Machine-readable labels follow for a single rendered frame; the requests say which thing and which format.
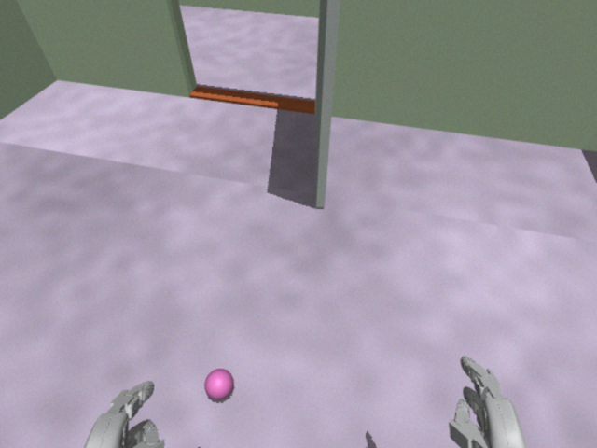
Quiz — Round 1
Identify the left robot hand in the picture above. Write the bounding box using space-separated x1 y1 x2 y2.
84 381 164 448

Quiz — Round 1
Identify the right robot hand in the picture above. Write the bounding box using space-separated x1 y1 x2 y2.
449 357 526 448

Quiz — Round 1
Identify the ball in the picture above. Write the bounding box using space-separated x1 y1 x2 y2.
204 369 234 399

